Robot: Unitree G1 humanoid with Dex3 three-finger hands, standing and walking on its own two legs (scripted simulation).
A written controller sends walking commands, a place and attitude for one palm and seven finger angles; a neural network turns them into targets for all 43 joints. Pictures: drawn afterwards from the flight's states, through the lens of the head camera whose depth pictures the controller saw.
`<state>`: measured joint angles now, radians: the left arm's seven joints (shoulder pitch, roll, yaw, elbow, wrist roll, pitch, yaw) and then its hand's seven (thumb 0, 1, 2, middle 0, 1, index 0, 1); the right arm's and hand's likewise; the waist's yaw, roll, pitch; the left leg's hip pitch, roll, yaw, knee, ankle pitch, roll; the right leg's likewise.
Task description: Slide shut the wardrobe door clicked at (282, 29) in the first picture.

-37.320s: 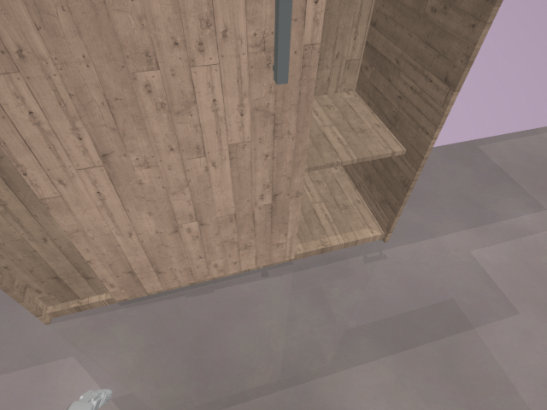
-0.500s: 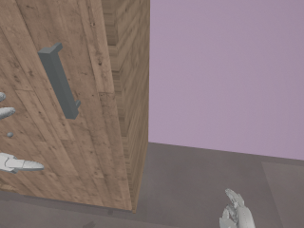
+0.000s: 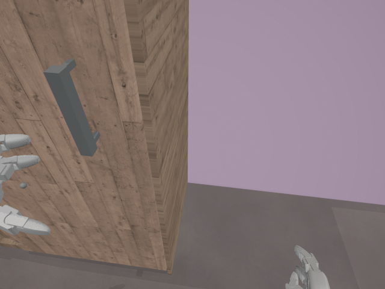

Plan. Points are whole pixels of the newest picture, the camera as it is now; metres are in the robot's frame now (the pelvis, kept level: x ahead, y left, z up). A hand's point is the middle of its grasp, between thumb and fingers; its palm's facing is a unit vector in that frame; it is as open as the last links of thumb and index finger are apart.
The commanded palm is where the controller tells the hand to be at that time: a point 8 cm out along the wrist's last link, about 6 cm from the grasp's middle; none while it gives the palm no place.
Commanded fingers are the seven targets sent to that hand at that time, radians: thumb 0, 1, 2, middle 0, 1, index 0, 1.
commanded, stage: draw the hand back to the body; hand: left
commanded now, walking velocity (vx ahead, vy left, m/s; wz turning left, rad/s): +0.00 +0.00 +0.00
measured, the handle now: (80, 110) +0.34 +0.29 +0.22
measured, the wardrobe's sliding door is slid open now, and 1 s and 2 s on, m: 0.00 0.00 0.00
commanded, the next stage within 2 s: step back with the hand held close in 1.40 s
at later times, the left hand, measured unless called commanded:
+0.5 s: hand (33, 197) +0.18 +0.29 +0.17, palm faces +0.50 -0.80 -0.33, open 13.8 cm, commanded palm +0.13 +0.32 +0.19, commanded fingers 0.00 -0.01 0.46 -0.23 -0.83 -0.23 -0.83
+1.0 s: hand (66, 181) +0.21 +0.25 +0.17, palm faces +0.42 -0.82 -0.39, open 9.0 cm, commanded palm +0.16 +0.29 +0.18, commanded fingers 0.00 0.90 0.90 -0.20 -0.30 -0.20 -0.30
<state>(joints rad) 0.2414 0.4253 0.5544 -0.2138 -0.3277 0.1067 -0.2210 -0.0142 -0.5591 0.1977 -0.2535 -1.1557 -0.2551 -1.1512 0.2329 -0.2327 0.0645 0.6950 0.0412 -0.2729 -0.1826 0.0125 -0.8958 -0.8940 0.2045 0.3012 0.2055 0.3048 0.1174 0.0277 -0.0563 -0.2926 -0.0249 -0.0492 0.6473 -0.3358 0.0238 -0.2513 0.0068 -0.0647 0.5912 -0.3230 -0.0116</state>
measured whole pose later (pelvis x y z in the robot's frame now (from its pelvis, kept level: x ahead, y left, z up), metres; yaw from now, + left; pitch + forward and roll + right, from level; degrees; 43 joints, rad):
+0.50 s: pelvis -0.01 -0.01 +0.01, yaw +0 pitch -3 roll -1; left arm 0.38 0.38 0.43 -0.39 -0.14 0.06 0.04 -0.01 -0.33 0.31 -0.25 -1.02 -0.25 -1.02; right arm 0.22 -0.23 0.06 0.62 0.01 -0.31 -0.08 0.01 -0.90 -0.89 0.20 0.30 0.20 0.30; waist 0.11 0.04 -0.02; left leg -0.23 -0.01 -0.05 0.59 -0.30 0.01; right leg -0.19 0.02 -0.07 0.52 -0.28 -0.02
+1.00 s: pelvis +0.01 +0.00 +0.01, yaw -2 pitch -4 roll +0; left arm 0.44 0.36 0.33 -0.38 -0.05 -0.10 0.11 0.00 0.54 0.73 -0.23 -0.51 -0.23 -0.50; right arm 0.23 -0.23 0.01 0.67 -0.01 -0.20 -0.08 0.01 -0.90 -0.89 0.20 0.30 0.20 0.30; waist 0.07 0.04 0.00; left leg -0.14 -0.02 -0.01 0.50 -0.29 0.02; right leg -0.13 0.01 -0.02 0.49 -0.28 -0.01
